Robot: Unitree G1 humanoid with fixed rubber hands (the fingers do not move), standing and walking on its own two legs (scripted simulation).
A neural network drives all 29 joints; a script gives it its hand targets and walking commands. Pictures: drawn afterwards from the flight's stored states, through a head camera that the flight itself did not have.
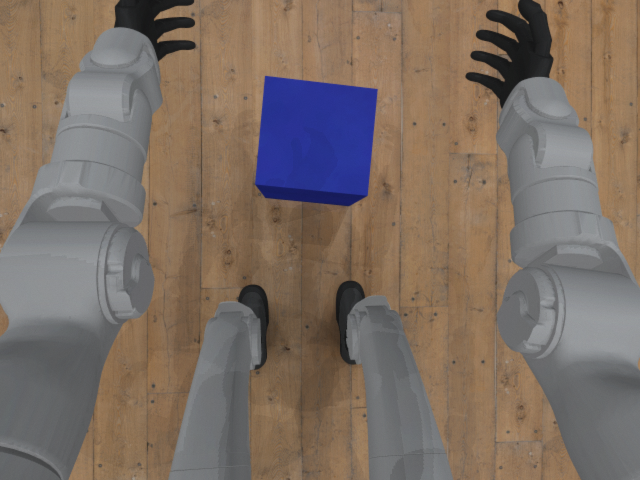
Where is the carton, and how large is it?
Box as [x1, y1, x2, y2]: [255, 76, 377, 205]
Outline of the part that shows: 265,76 255,184 264,196 270,198 349,205 367,195 377,89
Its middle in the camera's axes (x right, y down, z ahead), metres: -0.01 -0.20 +0.84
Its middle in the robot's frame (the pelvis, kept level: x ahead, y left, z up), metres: +0.54 -0.04 -0.52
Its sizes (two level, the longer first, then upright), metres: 0.210 0.200 0.250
